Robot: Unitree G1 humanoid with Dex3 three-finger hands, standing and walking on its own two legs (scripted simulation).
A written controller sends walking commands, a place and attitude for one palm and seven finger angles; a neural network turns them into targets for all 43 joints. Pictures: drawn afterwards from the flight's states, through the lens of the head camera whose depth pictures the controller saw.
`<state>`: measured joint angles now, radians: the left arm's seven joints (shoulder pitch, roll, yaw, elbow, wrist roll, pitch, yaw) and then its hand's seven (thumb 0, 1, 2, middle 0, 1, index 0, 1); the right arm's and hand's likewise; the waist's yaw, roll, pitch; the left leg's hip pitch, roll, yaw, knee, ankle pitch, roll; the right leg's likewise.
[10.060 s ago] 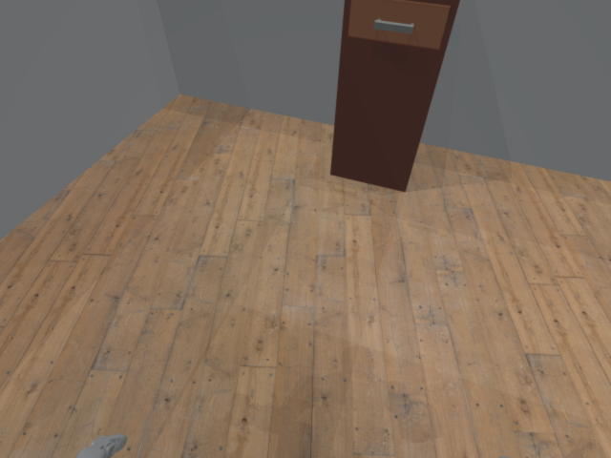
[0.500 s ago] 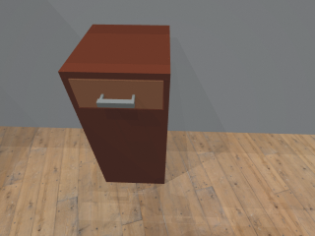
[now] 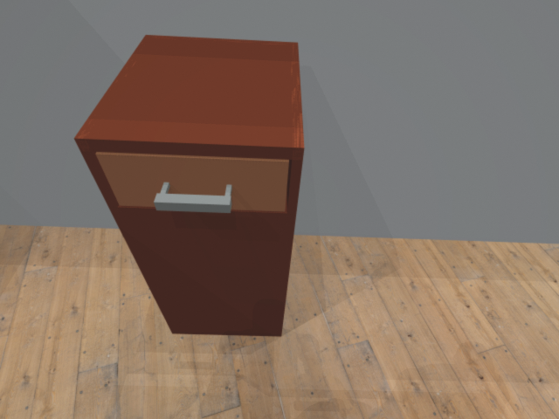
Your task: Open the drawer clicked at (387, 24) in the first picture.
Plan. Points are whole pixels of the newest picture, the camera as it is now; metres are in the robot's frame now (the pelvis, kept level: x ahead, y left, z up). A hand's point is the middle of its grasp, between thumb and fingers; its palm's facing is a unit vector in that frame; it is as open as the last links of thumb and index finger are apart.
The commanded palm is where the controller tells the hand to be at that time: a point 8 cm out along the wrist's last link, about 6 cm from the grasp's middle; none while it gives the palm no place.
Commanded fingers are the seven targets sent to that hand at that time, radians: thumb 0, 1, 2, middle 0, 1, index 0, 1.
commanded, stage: come to a stop and stand still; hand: left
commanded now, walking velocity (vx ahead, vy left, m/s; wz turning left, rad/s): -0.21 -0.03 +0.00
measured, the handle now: (195, 195) +0.50 +0.19 +0.00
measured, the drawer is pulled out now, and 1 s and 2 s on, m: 0.00 0.00 0.00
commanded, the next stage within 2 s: look again from close up in 1.30 s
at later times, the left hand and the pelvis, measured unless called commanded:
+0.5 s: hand out of the picture +0.03 +0.17 -0.18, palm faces +0.12 -0.97 -0.20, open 7.3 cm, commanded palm none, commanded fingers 0.00 0.90 0.90 -0.20 -0.30 -0.20 -0.30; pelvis -0.03 -0.02 -0.01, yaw +3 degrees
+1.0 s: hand out of the picture -0.09 +0.15 -0.17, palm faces +0.07 -0.98 -0.16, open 7.4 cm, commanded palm none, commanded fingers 0.00 0.90 0.90 -0.20 -0.30 -0.20 -0.30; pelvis -0.06 +0.00 +0.00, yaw +1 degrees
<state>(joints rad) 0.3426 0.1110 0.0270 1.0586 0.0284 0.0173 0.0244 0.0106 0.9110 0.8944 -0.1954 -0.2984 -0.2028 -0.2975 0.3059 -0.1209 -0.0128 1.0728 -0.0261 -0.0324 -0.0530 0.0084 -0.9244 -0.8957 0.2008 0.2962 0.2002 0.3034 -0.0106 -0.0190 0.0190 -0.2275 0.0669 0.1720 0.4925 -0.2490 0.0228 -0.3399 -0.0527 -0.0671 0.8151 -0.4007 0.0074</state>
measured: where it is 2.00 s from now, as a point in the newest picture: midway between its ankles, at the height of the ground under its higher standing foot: outside the picture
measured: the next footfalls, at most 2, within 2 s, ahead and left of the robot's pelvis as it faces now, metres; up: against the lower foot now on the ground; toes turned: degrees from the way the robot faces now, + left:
right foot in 0.12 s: +0.08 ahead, -0.15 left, +0.00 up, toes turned -6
left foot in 0.50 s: -0.01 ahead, +0.09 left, +0.00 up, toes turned +6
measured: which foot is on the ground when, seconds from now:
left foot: down 0.00-0.16, up 0.18-0.48, down 0.50-1.00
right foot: up 0.00-0.10, down 0.12-0.52, up 0.54-0.76, down 0.78-1.00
